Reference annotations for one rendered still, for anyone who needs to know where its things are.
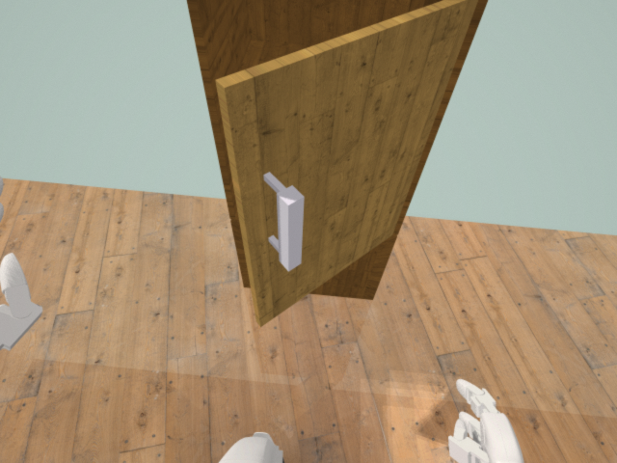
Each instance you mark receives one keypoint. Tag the robot left hand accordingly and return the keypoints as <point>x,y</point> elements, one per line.
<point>21,314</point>

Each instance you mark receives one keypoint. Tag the left robot thigh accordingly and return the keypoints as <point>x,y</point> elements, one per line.
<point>253,450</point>

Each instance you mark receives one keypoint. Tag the handle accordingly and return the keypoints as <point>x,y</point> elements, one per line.
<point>290,208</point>

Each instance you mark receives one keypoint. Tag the cupboard door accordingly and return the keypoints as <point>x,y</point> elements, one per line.
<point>345,122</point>

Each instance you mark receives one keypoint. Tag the left robot shin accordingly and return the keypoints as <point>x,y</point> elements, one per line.
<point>263,434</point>

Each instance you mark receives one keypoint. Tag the robot right hand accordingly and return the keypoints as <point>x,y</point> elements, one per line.
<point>494,439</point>

